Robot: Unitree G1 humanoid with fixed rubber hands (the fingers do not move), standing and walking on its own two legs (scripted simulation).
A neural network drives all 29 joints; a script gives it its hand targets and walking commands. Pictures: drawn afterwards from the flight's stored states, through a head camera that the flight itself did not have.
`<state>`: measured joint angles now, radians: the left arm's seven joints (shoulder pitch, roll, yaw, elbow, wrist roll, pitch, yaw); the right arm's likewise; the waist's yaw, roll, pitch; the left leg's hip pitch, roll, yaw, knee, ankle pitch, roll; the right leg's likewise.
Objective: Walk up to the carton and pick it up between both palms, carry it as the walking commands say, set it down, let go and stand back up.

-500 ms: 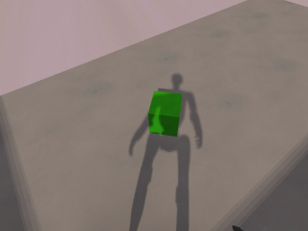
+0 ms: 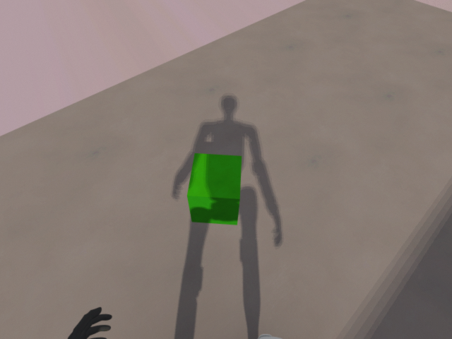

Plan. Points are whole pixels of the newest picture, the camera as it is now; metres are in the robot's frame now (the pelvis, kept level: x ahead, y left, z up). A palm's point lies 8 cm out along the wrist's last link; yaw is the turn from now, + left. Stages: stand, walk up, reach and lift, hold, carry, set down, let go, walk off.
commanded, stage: walk up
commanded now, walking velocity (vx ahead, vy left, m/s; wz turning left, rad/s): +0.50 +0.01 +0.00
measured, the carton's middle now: (216, 189) +0.82 -0.02 -0.64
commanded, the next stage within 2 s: none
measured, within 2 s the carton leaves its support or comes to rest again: neither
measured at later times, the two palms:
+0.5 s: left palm (58, 323) +0.20 +0.30 -0.12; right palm (328, 296) +0.22 -0.22 -0.12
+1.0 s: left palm (62, 296) +0.25 +0.31 -0.12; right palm (294, 216) +0.39 -0.19 -0.12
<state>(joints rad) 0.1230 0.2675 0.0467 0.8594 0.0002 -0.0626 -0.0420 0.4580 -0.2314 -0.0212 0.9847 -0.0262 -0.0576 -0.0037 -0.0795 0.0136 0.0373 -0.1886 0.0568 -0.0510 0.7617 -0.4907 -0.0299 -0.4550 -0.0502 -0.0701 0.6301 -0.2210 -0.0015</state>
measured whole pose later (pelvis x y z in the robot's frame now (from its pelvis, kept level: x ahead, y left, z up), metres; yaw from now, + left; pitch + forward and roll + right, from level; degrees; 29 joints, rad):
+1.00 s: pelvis +0.28 +0.04 +0.01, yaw +3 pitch +1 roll -1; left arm 0.29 0.26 0.04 1.10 0.00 -0.04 -0.01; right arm 0.13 -0.21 -0.02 0.99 -0.03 -0.05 0.00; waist 0.04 0.01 0.01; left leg -0.24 0.06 -0.04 0.55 -0.31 -0.05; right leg -0.21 -0.05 -0.10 0.66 -0.44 0.01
